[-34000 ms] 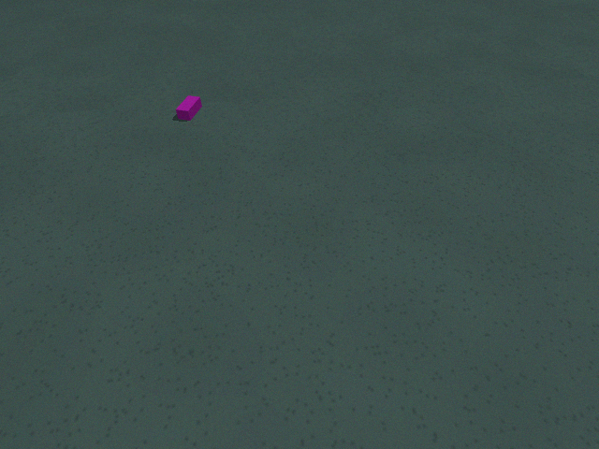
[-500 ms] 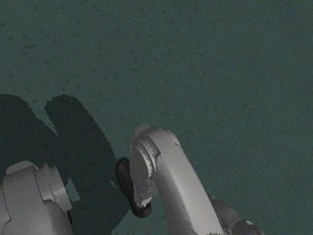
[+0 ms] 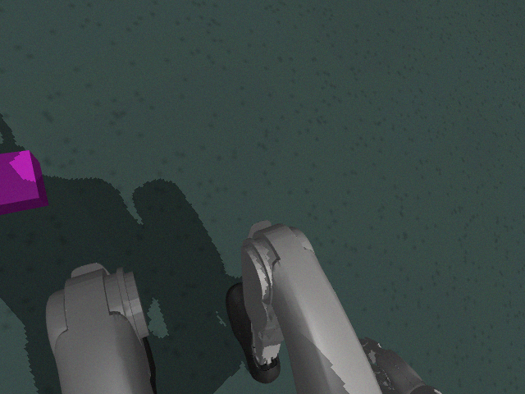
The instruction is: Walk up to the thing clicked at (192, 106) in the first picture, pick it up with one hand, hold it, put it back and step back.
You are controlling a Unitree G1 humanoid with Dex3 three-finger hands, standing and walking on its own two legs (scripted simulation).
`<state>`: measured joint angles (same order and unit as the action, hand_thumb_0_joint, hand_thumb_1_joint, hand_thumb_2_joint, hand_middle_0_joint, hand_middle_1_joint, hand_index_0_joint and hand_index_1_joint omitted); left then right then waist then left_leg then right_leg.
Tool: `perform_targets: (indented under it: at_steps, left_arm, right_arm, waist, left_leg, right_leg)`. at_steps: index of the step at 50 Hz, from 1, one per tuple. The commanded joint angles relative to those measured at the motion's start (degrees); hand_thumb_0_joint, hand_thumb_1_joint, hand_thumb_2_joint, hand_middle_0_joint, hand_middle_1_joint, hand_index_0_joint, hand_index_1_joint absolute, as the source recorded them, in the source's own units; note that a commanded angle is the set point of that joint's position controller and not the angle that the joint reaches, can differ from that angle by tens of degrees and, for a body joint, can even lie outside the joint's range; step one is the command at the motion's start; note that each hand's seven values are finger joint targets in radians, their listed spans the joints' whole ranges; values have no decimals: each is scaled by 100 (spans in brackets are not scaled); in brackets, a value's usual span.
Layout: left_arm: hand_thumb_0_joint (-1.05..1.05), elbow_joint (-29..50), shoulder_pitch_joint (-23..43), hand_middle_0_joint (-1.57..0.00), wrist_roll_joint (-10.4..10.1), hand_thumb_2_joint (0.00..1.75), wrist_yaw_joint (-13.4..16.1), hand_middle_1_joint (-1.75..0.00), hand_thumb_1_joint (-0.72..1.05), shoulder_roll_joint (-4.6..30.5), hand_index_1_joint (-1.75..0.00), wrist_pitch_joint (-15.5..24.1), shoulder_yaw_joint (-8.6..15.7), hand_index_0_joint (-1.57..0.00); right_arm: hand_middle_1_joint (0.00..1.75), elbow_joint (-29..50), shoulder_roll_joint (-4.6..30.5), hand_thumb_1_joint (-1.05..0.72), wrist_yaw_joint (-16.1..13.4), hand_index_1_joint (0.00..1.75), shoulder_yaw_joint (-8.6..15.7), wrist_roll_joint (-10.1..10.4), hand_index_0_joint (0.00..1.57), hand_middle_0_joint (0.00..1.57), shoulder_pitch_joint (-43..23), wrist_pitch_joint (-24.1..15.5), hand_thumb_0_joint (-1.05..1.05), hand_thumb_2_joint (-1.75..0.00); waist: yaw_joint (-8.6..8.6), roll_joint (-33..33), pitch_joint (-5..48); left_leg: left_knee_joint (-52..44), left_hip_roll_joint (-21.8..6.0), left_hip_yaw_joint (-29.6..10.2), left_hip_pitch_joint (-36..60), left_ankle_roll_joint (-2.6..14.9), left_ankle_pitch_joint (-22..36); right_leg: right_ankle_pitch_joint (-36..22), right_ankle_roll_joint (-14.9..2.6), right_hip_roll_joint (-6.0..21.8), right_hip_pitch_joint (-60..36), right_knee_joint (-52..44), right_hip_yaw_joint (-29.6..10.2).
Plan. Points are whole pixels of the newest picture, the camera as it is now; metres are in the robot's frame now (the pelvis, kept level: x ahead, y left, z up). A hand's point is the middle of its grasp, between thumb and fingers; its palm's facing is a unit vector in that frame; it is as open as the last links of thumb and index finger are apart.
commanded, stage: withdraw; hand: left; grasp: from above
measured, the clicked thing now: out of the picture +0.46 +0.36 -0.29
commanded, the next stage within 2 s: home in 0.54 s
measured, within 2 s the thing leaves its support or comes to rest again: neither
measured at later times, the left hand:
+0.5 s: hand out of the picture +0.45 +0.36 -0.15, palm faces -0.41 -0.09 -0.91, open 14.0 cm
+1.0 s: hand out of the picture +0.39 +0.38 -0.06, palm faces -0.37 -0.39 -0.84, open 10.7 cm
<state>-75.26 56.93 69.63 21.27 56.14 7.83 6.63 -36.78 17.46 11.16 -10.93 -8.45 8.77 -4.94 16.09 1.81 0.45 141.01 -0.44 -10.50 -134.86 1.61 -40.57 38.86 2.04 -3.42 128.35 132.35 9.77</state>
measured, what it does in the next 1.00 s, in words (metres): rises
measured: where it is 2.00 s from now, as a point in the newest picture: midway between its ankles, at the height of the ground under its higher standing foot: (204, 375)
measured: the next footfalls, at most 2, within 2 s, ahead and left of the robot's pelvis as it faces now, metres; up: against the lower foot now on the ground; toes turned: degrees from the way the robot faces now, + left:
none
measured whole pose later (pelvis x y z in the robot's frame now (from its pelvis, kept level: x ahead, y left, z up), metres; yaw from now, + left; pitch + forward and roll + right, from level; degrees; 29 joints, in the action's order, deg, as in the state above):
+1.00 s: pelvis +0.00 +0.00 +0.06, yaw +5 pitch +36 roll -10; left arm -43.5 36.0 45.5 -4.7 45.4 6.2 10.2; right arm -35.7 17.0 4.4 -3.9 -2.5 13.0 5.1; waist 8.5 -1.7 4.5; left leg 127.4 0.4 -5.8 -125.8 2.1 -38.4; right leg 38.5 1.9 -1.8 120.4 121.9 5.6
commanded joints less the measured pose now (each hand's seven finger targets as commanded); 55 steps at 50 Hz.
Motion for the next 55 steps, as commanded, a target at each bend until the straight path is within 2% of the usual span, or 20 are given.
perform_targets:
  at_steps: [1,5,8,11,15,19,23,26,29,32,34,36,40,43,45,46,48,49,51,55]
  left_arm:
    - [0,667,1305,-7,-497,99,-811,-101,-53,767,-101,-358,-335,-7]
    - [0,989,1288,-8,-772,99,-1722,-101,-51,352,-101,-324,-719,-8]
    - [0,1224,1299,-9,-893,98,-2078,-100,-49,628,-100,-22,-548,-9]
    - [0,1232,1378,-10,-886,97,-2193,-99,-47,973,-99,550,-297,-10]
    - [0,1227,1737,-8,-469,99,-1737,-100,-51,1506,-100,1452,130,-8]
    - [0,1013,2318,-7,64,98,-655,-101,-51,1301,-100,1620,45,-8]
    - [0,706,3024,-8,472,98,-21,-100,-51,1272,-99,1239,-106,-8]
    - [0,462,3294,-9,585,96,244,-99,-49,1617,-98,801,111,-10]
    - [0,-130,2786,-10,496,96,251,-97,-48,1535,-96,391,99,-10]
    - [0,-137,2329,-10,391,95,-5,-97,-47,1879,-95,62,205,-11]
    - [0,-4,2122,-23,160,86,-331,-81,-31,1849,-79,-82,186,-21]
    - [0,401,2031,-23,-165,85,-708,-65,-17,1858,-63,-114,252,-21]
    - [0,946,1037,-20,-622,77,-1521,-43,14,1683,-44,-117,453,-19]
    - [0,2529,353,-17,-1379,71,-2100,-30,37,1174,-30,-21,527,-17]
    - [0,4053,-38,-17,-2063,75,-2414,-26,53,1126,-26,13,740,-17]
    - [0,4564,-360,-18,-2393,79,-2494,-27,61,1143,-27,-20,937,-18]
    - [0,4561,-1389,-19,-2930,87,-2582,-29,77,584,-29,-173,923,-19]
    - [0,4916,-1423,-20,-3136,88,-2557,-29,85,407,-29,-199,912,-20]
    - [0,5490,-1251,-20,-3418,90,-2407,-30,89,481,-30,-284,1140,-20]
    - [0,5663,-2270,-20,-3957,90,-2199,-30,90,-516,-30,-608,660,-20]
  right_arm:
    - [30,125,1670,-90,-125,30,847,235,20,20,1261,272,0,-90]
    - [30,126,1657,-90,-382,30,838,364,20,20,1346,545,0,-90]
    - [30,176,1617,-90,-565,30,780,377,20,20,1349,665,0,-90]
    - [30,225,1516,-89,-701,30,646,328,20,20,1226,722,0,-90]
    - [30,205,1403,-90,-775,30,497,177,20,20,988,747,0,-90]
    - [30,107,1489,-89,-673,30,409,14,20,20,843,833,0,-90]
    - [30,-40,1589,-90,-602,30,525,-26,20,20,1034,764,0,-90]
    - [30,-44,1620,-90,-587,30,592,-22,20,20,1126,688,0,-90]
    - [30,27,1608,-90,-577,30,588,32,20,20,1079,590,0,-90]
    - [30,138,1569,-90,-581,30,612,141,20,20,1116,600,0,-90]
    - [30,192,1464,-88,-564,30,626,200,20,20,1163,643,0,-90]
    - [30,220,1463,-89,-557,30,653,250,20,20,1274,667,0,-90]
    - [30,275,1595,-89,-601,30,821,297,20,20,1471,770,0,-90]
    - [30,394,1548,-90,-641,30,1017,376,20,20,1583,846,0,-90]
    - [30,490,1475,-90,-698,30,1211,494,20,20,1569,865,0,-90]
    - [30,516,1482,-90,-747,30,1324,560,20,20,1506,877,0,-90]
    - [30,507,1357,-90,-816,30,1343,655,20,20,1305,882,0,-90]
    - [30,513,1262,-90,-837,30,1349,703,20,20,1253,881,0,-90]
    - [30,517,1187,-90,-895,30,1410,793,20,20,1085,893,0,-90]
    - [30,612,1033,-90,-966,30,1464,923,20,20,791,765,0,-90]
  waist:
    - [72,-2163,3502]
    - [130,-1494,3025]
    - [86,-1129,3027]
    - [5,-988,3018]
    - [-172,-1714,3669]
    - [-65,-2796,3810]
    - [196,-3109,3923]
    - [107,-3192,4221]
    - [5,-2926,4060]
    - [-179,-2637,4308]
    - [-175,-2241,4427]
    - [-172,-2135,4394]
    - [-366,-1859,4266]
    - [-622,-2167,5028]
    - [-896,-2467,5992]
    - [-1019,-2499,6130]
    - [-975,-1989,5227]
    - [-959,-1843,5019]
    - [-1065,-2007,5051]
    - [-1092,-1927,4447]
  left_leg:
    - [-2147,-127,299,3142,-15,1050]
    - [-2249,-57,340,2896,54,920]
    - [-2103,4,427,2741,75,1098]
    - [-1938,33,470,2559,93,1078]
    - [-1794,22,494,3152,-4,1327]
    - [-2014,-17,391,3865,-91,1195]
    - [-2104,-60,308,4148,-117,1070]
    - [-2099,-60,326,4033,-109,946]
    - [-2061,-17,426,3678,-58,914]
    - [-1996,35,579,3375,21,1119]
    - [-1983,34,623,3191,83,1212]
    - [-2024,38,634,3088,97,1308]
    - [-2100,73,637,3301,14,1673]
    - [-2373,79,688,3985,-44,2004]
    - [-2710,45,687,4830,-52,2284]
    - [-2872,41,671,5075,-65,2309]
    - [-3154,14,549,4831,-14,1960]
    - [-3307,7,509,4768,9,1743]
    - [-3655,-22,333,5199,-9,1490]
    - [-4635,-145,94,5653,-15,663]
  right_leg:
    - [-1243,-435,-194,-1965,-1604,151]
    - [-1062,-489,-143,-2182,-1919,42]
    - [-1135,-487,-92,-2494,-2033,-69]
    - [-1045,-483,-76,-2518,-2011,-130]
    - [-1194,-470,-95,-2327,-1689,-115]
    - [-1086,-471,-100,-1630,-1342,102]
    - [-1097,-470,-83,-1217,-1233,254]
    - [-1052,-477,-55,-1178,-1169,209]
    - [-1047,-464,-25,-1237,-1222,143]
    - [-1230,-443,-45,-1845,-1363,-2]
    - [-1307,-411,-89,-2305,-1513,-86]
    - [-1361,-374,-66,-2522,-1594,-88]
    - [-1439,-483,-38,-2594,-1798,-50]
    - [-1688,-525,6,-3058,-1983,-119]
    - [-1855,-505,24,-3383,-2168,-233]
    - [-1841,-519,41,-3304,-2250,-278]
    - [-1605,-494,29,-3009,-2441,-282]
    - [-1479,-480,37,-2988,-2563,-320]
    - [-1227,-498,74,-2942,-2785,-371]
    - [-792,-406,87,-3263,-3217,-362]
